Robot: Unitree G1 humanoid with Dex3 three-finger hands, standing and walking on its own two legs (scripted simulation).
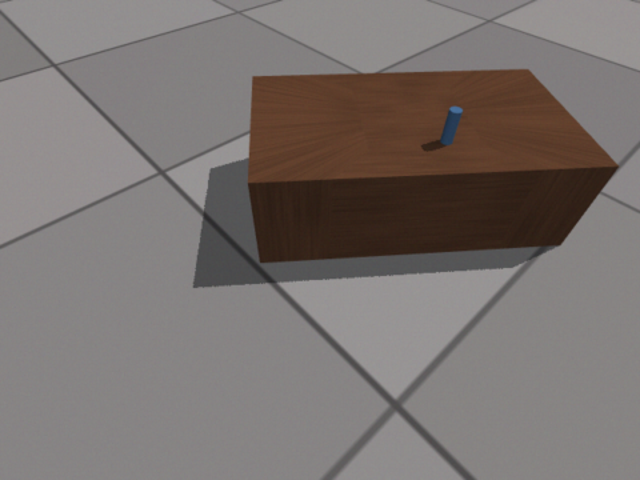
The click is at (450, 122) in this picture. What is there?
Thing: slim round
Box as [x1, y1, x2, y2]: [440, 106, 462, 144]
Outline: 459,107 453,106 449,109 440,141 444,144 450,144 452,142 462,111
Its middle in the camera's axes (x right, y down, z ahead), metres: +0.47 -0.39 +1.38
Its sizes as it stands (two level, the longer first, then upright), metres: 0.044 0.044 0.129
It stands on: a support 0.42 m high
